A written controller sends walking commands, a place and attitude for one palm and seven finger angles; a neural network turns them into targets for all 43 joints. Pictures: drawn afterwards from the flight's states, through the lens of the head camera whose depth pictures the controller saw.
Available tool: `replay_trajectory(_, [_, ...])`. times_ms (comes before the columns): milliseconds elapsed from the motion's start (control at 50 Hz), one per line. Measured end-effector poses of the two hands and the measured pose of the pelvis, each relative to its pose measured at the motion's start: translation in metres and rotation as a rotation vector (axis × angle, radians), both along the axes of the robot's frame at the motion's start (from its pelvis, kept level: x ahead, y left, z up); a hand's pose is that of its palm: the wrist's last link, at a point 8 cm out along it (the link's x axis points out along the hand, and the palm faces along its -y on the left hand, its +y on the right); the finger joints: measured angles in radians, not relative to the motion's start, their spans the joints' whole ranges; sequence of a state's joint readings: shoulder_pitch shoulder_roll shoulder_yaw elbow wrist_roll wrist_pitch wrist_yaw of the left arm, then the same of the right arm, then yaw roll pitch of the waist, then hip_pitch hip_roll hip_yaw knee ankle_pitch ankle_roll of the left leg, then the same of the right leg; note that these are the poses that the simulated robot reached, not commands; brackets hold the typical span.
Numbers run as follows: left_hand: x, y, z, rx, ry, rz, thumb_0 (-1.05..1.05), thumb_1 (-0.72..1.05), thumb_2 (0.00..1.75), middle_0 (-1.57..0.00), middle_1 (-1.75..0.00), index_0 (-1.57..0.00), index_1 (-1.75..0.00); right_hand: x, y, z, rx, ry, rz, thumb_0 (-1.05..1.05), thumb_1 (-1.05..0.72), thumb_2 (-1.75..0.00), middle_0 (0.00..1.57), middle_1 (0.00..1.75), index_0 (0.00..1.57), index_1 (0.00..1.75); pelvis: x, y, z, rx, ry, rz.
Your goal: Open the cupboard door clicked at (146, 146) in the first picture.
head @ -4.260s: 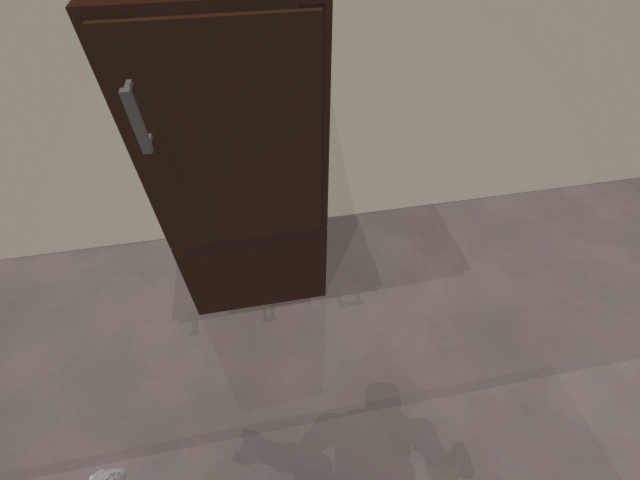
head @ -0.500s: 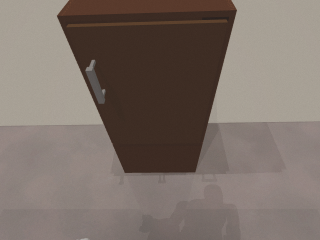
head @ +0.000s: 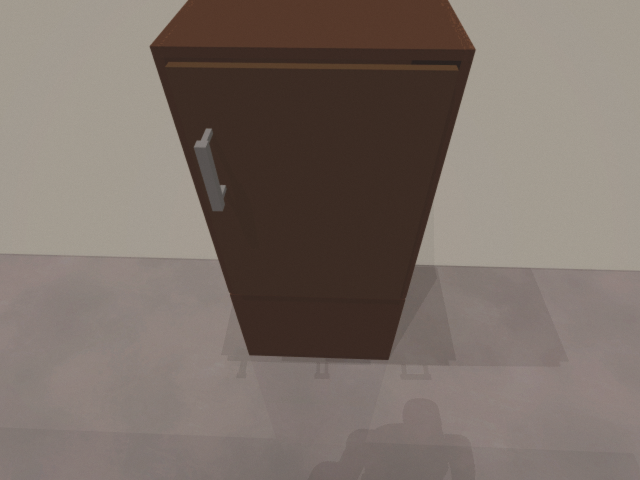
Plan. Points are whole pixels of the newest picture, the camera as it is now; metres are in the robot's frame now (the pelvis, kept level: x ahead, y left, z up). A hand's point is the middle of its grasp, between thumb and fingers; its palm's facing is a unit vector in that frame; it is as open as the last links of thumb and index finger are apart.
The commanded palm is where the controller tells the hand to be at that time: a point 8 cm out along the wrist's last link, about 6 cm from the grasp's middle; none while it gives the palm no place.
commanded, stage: come to a stop and stand still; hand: left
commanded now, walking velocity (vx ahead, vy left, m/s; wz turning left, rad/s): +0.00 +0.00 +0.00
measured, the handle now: (213, 171) +0.58 +0.22 +0.06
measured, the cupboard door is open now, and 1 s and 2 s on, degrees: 0 0 0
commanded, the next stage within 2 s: look again from close up in 0.10 s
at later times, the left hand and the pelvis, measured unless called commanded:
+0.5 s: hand out of the picture +0.00 +0.16 -0.17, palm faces +0.02 -0.98 -0.21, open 7.3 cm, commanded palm none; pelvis +0.00 -0.01 +0.00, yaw +0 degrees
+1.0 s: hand (195, 411) +0.20 +0.17 -0.01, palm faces +0.21 -0.97 -0.08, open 7.5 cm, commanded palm +0.13 +0.21 -0.05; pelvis +0.00 -0.01 -0.02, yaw +2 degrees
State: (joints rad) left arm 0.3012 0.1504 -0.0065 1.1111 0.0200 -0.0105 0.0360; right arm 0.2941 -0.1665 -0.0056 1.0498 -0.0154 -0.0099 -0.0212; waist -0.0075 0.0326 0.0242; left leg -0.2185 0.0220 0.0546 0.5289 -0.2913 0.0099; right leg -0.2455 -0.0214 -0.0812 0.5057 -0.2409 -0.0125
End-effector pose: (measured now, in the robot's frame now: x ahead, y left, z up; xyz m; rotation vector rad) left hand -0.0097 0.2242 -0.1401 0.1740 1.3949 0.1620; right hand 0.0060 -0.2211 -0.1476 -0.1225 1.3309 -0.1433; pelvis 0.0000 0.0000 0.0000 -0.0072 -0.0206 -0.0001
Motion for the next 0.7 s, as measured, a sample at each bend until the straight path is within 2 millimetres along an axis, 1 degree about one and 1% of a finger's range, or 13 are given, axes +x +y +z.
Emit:
replay_trajectory(80, [-0.01, 0.006, 0.005, 0.014, 0.012, 0.012, 0.0, 0.91, 0.9, -0.2, -0.3, -0.2, -0.29, -0.004, 0.008, -0.004, 0.021, -0.001, 0.014, 0.01, -0.93, -0.9, 0.19, 0.3, 0.2, 0.3, 0.0, 0.004, 0.0, 0.009, -0.008, 0.001])
replay_trajectory(180, [-0.013, 0.007, 0.009, 0.023, 0.005, 0.019, 0.0, 0.91, 0.9, -0.2, -0.3, -0.2, -0.29, -0.01, 0.015, -0.007, 0.045, 0.018, 0.025, 0.02, -0.93, -0.9, 0.19, 0.3, 0.2, 0.3, -0.001, 0.004, 0.002, 0.019, -0.012, -0.001])
replay_trajectory(320, [-0.004, -0.002, 0.008, 0.007, -0.006, 0.011, 0.0, 0.91, 0.9, -0.2, -0.3, -0.2, -0.29, -0.018, 0.016, -0.006, 0.056, 0.046, 0.021, 0.01, -0.92, -0.9, 0.19, 0.3, 0.2, 0.3, -0.001, 0.001, 0.003, 0.023, -0.008, -0.004])
replay_trajectory(460, [0.007, -0.011, 0.005, -0.008, -0.015, 0.004, 0.01, 0.92, 0.9, -0.2, -0.3, -0.2, -0.29, -0.021, 0.012, -0.004, 0.049, 0.071, 0.01, 0.01, -0.91, -0.9, 0.19, 0.3, 0.2, 0.3, 0.002, -0.004, 0.004, 0.024, -0.005, -0.006])
replay_trajectory(580, [0.012, -0.015, 0.004, -0.011, -0.015, 0.008, 0.01, 0.92, 0.9, -0.2, -0.3, -0.2, -0.29, -0.019, 0.006, -0.003, 0.039, 0.083, 0.006, 0.01, -0.91, -0.9, 0.19, 0.3, 0.2, 0.3, 0.006, -0.009, 0.004, 0.022, -0.005, -0.004])
replay_trajectory(700, [0.014, -0.019, 0.003, -0.015, -0.011, 0.013, 0.01, 0.92, 0.9, -0.2, -0.3, -0.2, -0.29, -0.012, 0.002, -0.001, 0.033, 0.084, 0.01, 0.01, -0.91, -0.9, 0.19, 0.3, 0.2, 0.3, 0.01, -0.013, 0.004, 0.021, -0.002, -0.001])
